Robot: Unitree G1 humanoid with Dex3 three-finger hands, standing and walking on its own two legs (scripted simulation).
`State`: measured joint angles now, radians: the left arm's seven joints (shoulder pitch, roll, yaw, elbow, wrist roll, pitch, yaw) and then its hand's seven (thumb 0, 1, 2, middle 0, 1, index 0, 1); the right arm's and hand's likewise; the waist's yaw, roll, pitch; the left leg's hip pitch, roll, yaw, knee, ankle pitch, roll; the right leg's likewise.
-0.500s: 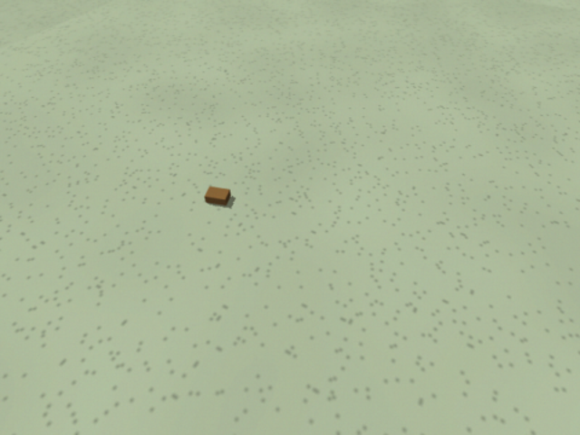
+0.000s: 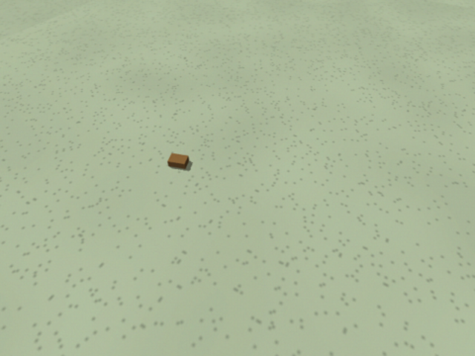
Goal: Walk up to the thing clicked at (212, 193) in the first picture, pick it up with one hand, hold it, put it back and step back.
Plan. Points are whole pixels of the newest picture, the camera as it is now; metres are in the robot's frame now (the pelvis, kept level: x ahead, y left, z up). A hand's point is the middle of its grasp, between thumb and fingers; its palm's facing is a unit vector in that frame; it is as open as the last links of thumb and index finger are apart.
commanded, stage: stand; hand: left
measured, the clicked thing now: (178, 160) +1.24 +0.33 -0.76
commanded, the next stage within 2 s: walk up in 0.62 s
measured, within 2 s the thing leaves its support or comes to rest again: neither
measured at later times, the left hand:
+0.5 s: hand out of the picture +0.08 +0.25 -0.16, palm faces -0.03 -0.94 -0.34, open 7.3 cm
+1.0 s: hand out of the picture +0.10 +0.37 -0.17, palm faces -0.09 -0.91 -0.40, open 7.4 cm
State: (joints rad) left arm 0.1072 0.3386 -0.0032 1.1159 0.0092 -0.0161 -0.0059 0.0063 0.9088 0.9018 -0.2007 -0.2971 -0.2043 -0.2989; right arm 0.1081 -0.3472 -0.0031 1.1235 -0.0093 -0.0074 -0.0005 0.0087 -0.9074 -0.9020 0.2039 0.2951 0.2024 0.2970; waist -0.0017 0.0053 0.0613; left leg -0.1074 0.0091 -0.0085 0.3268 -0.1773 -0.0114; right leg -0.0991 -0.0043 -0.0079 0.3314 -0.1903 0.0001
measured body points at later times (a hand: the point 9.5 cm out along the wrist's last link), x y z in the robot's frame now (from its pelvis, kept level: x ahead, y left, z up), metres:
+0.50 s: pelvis +0.00 +0.00 +0.00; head +0.01 -0.01 +0.45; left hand +0.08 +0.29 -0.13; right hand +0.08 -0.30 -0.13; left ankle +0.00 +0.13 -0.75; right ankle +0.00 -0.12 -0.75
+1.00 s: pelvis +0.08 +0.07 -0.02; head +0.10 +0.08 +0.42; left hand +0.10 +0.41 -0.15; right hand +0.15 -0.28 -0.12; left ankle +0.14 +0.19 -0.75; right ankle +0.00 -0.10 -0.72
